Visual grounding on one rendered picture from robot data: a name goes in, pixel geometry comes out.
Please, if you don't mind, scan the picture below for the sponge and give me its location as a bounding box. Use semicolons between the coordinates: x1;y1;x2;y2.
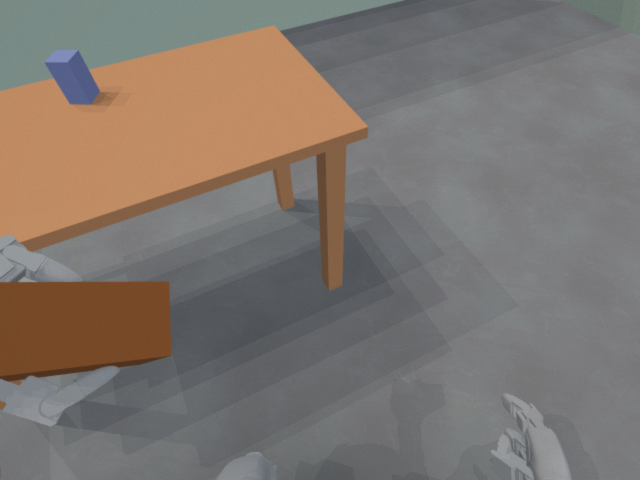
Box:
0;282;172;381

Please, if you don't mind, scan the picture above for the robot left hand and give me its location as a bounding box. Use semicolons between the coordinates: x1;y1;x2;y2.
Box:
0;235;120;426

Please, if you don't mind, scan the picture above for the robot left thigh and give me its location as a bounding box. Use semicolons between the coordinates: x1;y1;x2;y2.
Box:
216;455;279;480

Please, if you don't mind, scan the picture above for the table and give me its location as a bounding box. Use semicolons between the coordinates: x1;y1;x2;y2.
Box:
0;25;368;422

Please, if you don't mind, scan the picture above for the robot right hand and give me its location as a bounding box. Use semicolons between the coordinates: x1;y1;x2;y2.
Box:
491;393;572;480

